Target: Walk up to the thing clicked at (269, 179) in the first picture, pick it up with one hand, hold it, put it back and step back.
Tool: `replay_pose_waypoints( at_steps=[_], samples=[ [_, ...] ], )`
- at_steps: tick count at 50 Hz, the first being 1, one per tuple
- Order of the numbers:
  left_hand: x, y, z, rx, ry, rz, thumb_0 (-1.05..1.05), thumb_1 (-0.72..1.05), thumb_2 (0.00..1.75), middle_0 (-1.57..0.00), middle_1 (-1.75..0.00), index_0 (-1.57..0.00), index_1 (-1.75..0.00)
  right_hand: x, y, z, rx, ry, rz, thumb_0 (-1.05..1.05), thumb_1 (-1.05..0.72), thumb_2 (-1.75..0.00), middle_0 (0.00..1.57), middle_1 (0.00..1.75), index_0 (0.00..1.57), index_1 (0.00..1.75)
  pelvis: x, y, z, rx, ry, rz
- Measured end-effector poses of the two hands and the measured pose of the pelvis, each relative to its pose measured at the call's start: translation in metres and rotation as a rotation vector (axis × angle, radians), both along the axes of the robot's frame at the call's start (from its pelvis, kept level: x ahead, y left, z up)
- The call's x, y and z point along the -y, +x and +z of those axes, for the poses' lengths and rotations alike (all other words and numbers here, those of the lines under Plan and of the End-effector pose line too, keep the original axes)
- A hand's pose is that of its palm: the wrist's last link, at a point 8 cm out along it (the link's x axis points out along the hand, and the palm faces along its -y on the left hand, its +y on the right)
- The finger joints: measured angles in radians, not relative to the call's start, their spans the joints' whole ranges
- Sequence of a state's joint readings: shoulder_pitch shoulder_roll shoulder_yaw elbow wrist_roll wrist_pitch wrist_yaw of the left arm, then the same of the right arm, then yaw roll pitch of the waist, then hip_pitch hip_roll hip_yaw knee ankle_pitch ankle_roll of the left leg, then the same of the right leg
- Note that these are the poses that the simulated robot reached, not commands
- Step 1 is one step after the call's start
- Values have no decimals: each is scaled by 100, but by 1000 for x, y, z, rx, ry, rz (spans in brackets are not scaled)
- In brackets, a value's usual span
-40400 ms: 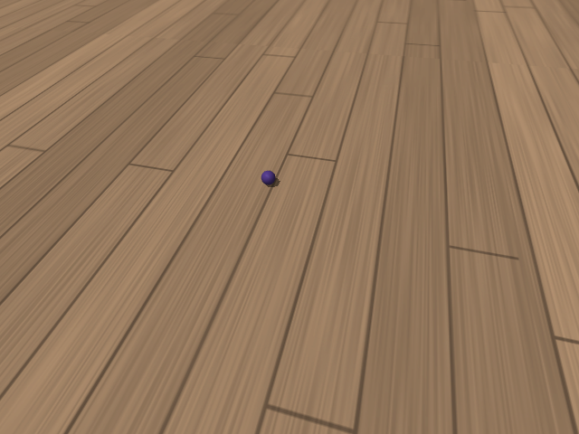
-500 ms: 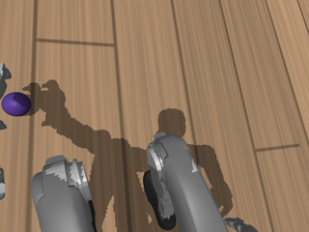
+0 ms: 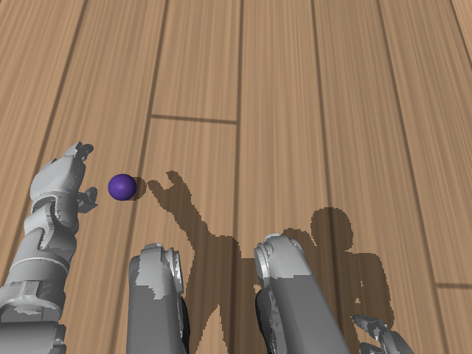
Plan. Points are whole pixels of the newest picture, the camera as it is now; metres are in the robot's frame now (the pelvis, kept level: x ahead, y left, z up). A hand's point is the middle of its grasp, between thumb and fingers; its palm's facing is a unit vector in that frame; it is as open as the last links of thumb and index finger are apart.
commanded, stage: home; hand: left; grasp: from above
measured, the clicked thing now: (122, 187) +0.51 +0.28 -0.39
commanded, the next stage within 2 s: none
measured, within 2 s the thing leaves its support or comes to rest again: neither
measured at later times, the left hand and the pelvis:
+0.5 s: hand (30, 278) +0.27 +0.23 +0.09, palm faces +0.07 -0.94 -0.33, open 7.4 cm; pelvis +0.03 +0.00 +0.18, yaw +6 degrees
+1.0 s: hand out of the picture +0.22 +0.21 +0.24, palm faces +0.20 -0.96 -0.21, open 7.4 cm; pelvis +0.08 +0.01 +0.29, yaw +9 degrees
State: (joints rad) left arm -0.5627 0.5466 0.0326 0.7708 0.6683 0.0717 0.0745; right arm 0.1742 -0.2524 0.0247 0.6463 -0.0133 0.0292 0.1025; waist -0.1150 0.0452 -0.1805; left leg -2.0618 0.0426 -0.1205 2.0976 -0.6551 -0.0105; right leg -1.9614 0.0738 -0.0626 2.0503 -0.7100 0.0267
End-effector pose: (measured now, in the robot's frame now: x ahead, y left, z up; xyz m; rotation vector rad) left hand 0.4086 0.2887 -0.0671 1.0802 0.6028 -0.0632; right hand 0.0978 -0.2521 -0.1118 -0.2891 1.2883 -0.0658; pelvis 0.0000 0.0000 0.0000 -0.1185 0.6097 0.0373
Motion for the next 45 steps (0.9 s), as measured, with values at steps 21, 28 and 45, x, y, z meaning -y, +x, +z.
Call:
replay_pose_waypoints(
  at_steps=[21, 28, 45],
  samples=[
    [12, -149, 154, -18, -556, 476, 1, 89, 90, -21, -30, -20, -30, -37, 130, 182, 460, 6, 92, 1, -90, -90, 21, 30, 21, 30, -1, 18, 152, 165, 39, 76],
    [19, -169, 211, -34, -671, 611, 1, 89, 90, -21, -29, -20, -30, -51, 137, 237, 505, 17, 73, 1, -90, -90, 21, 30, 21, 30, -3, 39, 204, 230, 55, 95],
    [30, -208, 328, -2, -756, 670, 1, 90, 90, -21, -30, -20, -30, -45, 152, 332, 656, -34, 19, 1, -90, -90, 21, 30, 21, 30, -11, 82, 282, 387, 90, 118]
  ],
)
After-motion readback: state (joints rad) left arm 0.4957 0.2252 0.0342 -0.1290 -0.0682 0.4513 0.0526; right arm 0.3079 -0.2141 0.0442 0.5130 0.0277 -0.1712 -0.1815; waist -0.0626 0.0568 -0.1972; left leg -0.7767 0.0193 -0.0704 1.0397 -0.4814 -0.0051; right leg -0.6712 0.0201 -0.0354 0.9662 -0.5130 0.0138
